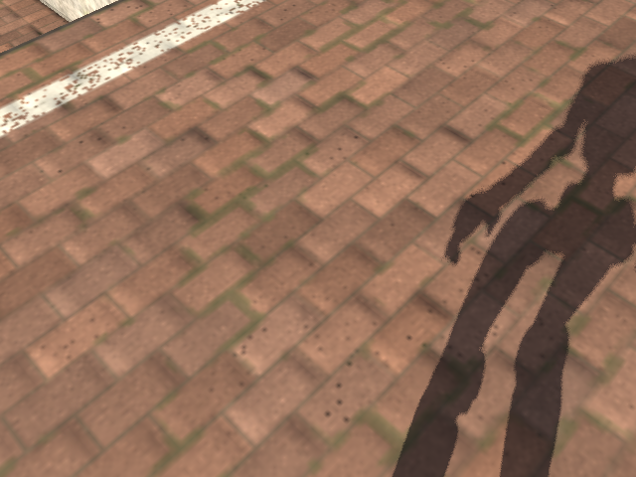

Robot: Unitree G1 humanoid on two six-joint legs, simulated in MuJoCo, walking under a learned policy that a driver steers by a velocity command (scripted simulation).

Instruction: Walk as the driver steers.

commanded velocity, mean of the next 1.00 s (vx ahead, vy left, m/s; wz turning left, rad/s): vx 0.50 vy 0.00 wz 0.36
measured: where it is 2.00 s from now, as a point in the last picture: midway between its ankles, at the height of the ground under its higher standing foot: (264, 261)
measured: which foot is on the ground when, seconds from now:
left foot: down 0.00-0.40, up 0.42-0.86, down 0.88-1.00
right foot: up 0.00-0.36, down 0.38-0.88, up 0.90-1.00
